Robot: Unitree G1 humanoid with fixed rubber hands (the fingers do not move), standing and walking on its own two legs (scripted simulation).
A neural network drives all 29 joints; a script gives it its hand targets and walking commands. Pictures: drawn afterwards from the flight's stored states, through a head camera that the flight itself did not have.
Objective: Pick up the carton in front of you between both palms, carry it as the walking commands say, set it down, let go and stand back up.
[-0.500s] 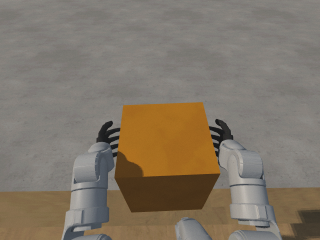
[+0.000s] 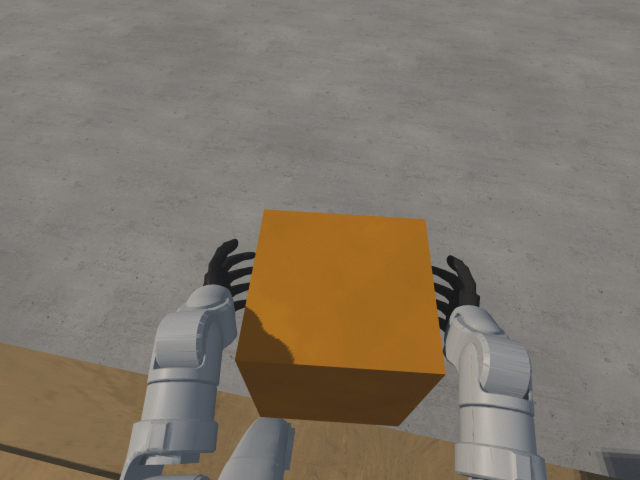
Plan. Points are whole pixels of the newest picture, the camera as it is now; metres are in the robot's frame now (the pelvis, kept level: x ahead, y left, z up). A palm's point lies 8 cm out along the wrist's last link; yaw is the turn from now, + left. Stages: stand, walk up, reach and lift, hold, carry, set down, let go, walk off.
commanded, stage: carry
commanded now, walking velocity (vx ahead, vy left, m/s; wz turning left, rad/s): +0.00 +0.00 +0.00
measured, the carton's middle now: (336, 325) +0.32 +0.02 -0.03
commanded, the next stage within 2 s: none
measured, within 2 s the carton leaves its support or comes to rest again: neither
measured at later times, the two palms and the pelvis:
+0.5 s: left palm (271, 180) +0.64 +0.18 -0.08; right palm (420, 197) +0.62 -0.12 -0.07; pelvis +0.32 +0.06 -0.15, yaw -1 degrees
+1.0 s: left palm (263, 152) +0.90 +0.26 -0.22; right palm (371, 155) +0.94 -0.03 -0.23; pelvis +0.61 +0.07 -0.27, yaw +3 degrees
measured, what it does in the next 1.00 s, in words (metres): goes down: left foot 0.15 m lower, then right foot 0.15 m lower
